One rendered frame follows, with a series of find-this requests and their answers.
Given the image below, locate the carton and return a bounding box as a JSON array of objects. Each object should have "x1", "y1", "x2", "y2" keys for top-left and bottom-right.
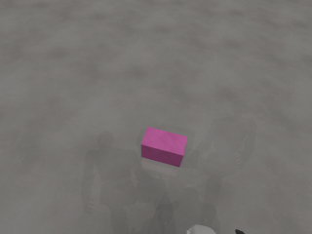
[{"x1": 140, "y1": 127, "x2": 187, "y2": 167}]

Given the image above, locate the robot right thigh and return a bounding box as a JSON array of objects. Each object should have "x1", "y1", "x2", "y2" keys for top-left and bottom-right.
[{"x1": 186, "y1": 224, "x2": 216, "y2": 234}]

